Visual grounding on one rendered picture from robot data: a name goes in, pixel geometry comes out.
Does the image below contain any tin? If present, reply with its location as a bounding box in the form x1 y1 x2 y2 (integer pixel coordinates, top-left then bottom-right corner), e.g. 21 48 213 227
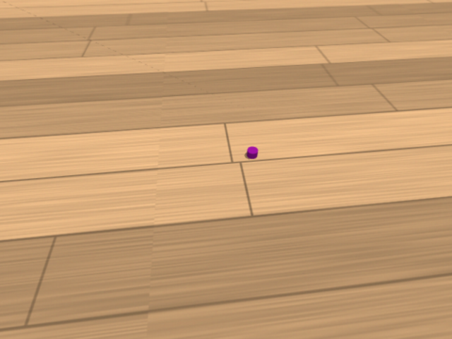
247 146 258 159

